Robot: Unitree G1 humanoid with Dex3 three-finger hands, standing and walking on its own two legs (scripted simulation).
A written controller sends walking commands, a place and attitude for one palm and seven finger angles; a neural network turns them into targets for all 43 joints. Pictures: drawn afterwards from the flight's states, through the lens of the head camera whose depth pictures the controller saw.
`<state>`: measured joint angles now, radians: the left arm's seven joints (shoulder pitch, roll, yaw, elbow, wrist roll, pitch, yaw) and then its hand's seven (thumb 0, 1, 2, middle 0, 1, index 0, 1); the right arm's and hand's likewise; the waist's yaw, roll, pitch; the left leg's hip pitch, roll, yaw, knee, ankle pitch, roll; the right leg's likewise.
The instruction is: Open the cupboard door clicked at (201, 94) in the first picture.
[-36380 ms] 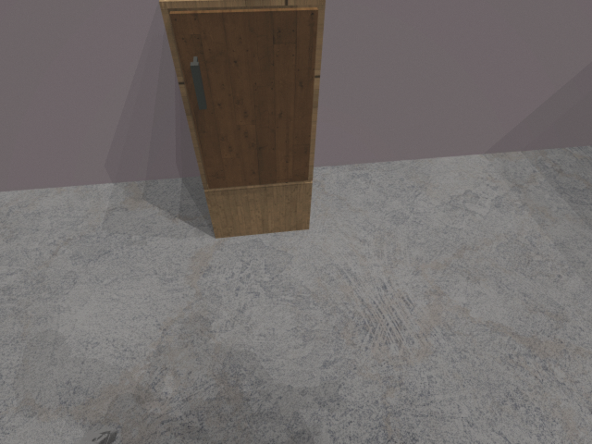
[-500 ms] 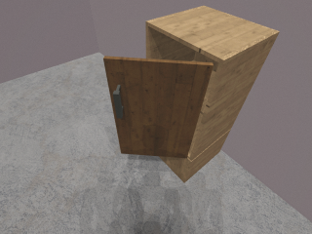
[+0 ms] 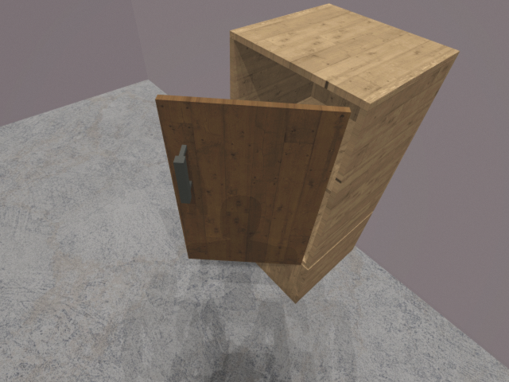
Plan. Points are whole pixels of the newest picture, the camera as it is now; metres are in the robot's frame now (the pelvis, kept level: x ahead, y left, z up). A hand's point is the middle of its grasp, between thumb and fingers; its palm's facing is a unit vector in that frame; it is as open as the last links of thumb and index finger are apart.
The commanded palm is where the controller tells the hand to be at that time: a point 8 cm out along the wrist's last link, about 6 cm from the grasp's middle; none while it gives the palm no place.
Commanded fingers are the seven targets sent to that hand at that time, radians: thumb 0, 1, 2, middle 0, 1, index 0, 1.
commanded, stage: come to a stop and stand still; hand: left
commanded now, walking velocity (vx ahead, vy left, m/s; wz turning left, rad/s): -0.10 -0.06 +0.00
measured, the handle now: (184, 174) +0.53 +0.19 -0.02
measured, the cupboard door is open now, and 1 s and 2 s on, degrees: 46 46 46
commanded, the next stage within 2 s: look again from close up in 0.90 s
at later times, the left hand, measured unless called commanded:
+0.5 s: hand out of the picture +0.00 +0.18 -0.16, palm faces +0.01 -0.98 -0.20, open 7.3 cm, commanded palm none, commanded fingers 0.00 0.90 0.90 -0.20 -0.30 -0.20 -0.30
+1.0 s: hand out of the picture -0.13 +0.16 -0.17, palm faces +0.07 -0.99 -0.14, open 7.4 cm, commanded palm none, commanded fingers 0.00 0.90 0.90 -0.20 -0.30 -0.20 -0.30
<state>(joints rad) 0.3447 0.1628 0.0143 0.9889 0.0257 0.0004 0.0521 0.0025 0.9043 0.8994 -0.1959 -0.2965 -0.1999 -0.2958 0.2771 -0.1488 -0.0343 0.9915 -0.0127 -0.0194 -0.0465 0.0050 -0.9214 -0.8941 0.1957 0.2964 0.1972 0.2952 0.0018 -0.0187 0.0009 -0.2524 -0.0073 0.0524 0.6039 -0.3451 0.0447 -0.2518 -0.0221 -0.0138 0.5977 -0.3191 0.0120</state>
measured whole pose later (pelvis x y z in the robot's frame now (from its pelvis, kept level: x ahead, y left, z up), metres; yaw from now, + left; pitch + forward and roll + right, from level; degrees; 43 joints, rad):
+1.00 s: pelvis -0.08 +0.01 +0.01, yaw +0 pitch -2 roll -1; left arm 0.42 0.10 0.01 1.09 0.03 0.00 0.04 0.00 0.91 0.90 -0.19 -0.30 -0.20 -0.30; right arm 0.31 -0.12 -0.03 1.10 -0.02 0.01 -0.02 0.00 -0.91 -0.89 0.19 0.30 0.20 0.30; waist 0.01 -0.01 0.02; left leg -0.29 -0.03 0.07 0.49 -0.17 0.06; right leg -0.29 -0.04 0.00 0.47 -0.17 0.03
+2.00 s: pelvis -0.01 -0.01 +0.01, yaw -1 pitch -1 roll +0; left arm 0.40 0.09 0.02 1.11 0.02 -0.03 0.04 0.00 0.91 0.90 -0.19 -0.30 -0.20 -0.30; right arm 0.30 -0.11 -0.02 1.13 -0.01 -0.02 -0.04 0.00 -0.91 -0.89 0.19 0.30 0.20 0.29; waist 0.01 -0.01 0.02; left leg -0.20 -0.01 0.07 0.48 -0.27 0.03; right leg -0.21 0.00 0.02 0.48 -0.27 0.01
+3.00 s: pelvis -0.01 -0.01 +0.01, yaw +0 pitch +0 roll +1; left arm 0.23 0.21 -0.02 1.08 0.02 -0.01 0.02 0.00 0.90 0.90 -0.20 -0.30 -0.20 -0.30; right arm 0.21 -0.23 0.00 1.08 -0.01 -0.02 -0.01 0.00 -0.91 -0.89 0.20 0.30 0.20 0.30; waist 0.01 -0.01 0.05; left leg -0.20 -0.02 0.07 0.44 -0.24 0.04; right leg -0.22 -0.02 0.02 0.48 -0.26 0.01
